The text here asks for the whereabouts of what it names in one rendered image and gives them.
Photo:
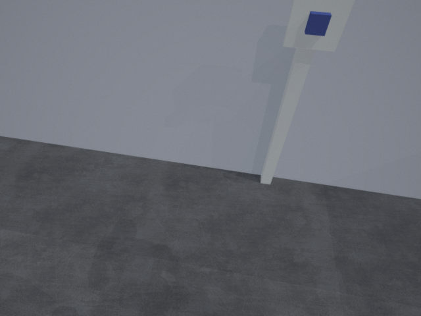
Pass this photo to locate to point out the panel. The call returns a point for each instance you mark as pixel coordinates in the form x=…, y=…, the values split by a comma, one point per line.
x=305, y=47

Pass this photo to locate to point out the button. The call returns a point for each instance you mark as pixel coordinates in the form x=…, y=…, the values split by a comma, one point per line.
x=317, y=23

